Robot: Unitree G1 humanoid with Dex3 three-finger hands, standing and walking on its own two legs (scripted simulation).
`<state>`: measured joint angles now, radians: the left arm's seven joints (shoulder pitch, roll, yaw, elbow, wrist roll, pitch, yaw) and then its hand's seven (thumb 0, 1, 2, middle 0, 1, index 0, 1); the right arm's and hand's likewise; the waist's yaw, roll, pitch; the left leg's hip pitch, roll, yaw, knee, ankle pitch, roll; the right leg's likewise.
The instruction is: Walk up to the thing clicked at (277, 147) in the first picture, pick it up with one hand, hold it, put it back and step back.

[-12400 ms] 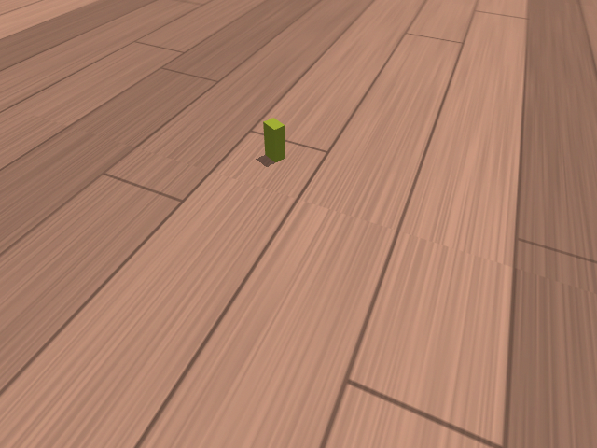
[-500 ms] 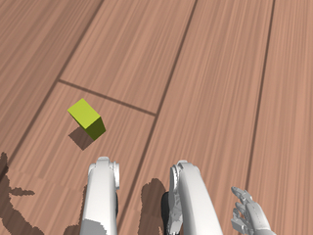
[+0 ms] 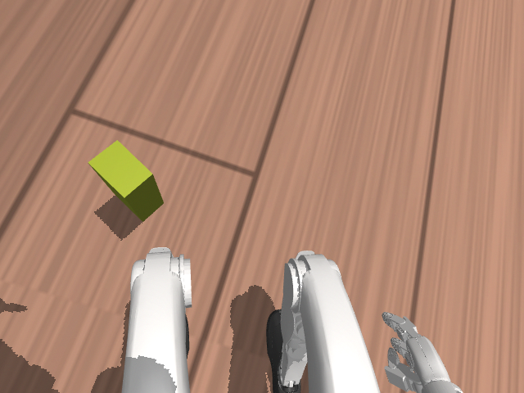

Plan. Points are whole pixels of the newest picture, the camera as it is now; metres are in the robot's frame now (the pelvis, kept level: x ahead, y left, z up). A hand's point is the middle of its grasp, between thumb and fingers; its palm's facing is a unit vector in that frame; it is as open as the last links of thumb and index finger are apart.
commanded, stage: go down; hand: left
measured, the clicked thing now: (131, 185) +0.48 +0.25 -0.31
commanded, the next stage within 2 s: approach in 0.32 s
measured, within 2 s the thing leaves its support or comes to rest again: neither
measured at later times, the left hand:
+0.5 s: hand out of the picture +0.38 +0.45 -0.01, palm faces +0.30 -0.95 -0.07, open 17.2 cm
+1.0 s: hand (38, 191) +0.42 +0.38 -0.21, palm faces +0.24 -0.97 +0.02, open 17.4 cm
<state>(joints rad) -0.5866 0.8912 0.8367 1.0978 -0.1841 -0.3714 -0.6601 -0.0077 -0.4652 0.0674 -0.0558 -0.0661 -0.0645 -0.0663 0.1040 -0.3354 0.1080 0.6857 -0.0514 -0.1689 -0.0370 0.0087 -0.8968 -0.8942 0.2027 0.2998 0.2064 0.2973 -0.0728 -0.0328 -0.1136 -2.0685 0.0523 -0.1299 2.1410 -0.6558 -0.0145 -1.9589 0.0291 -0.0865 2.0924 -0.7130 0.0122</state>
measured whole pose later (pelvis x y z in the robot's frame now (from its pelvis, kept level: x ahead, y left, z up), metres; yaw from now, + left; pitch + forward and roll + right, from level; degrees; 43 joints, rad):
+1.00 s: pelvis -0.01 +0.01 -0.10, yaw -7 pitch +22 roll -13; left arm -0.66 1.00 0.85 1.35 -0.19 -0.74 -0.61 -0.01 -0.58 0.05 -0.09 -0.11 -0.09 -0.12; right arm -0.06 -0.36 0.33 0.62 -0.22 -0.10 0.03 0.01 -0.89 -0.89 0.20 0.30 0.21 0.30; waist -0.19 -0.21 0.15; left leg -2.25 0.05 -0.27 2.52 -0.69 -0.02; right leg -2.09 0.08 -0.18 2.38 -0.71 0.04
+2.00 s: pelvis -0.02 +0.02 -0.14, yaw -10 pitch +12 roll -16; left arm -0.59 0.81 0.54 1.41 -0.17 -1.06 -0.12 -0.01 -0.58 0.08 -0.03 -0.09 -0.06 -0.07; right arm -0.17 -0.37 0.48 0.58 -0.34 0.00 0.14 0.00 -0.91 -0.89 0.20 0.30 0.21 0.30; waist -0.22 -0.26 0.27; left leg -2.23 0.04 -0.38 2.66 -0.69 -0.02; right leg -2.05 0.12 -0.25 2.45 -0.67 0.07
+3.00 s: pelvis -0.02 +0.02 -0.13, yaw -12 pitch +11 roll -18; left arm -0.66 0.89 0.54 1.48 -0.14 -1.10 -0.03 0.00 -0.12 0.50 -0.38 -0.49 -0.43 -0.51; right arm -0.20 -0.36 0.55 0.54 -0.36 0.04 0.13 0.00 -0.87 -0.89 0.20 0.30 0.21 0.30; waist -0.23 -0.30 0.31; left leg -2.21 0.05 -0.42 2.67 -0.71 -0.02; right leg -2.04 0.14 -0.28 2.43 -0.66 0.07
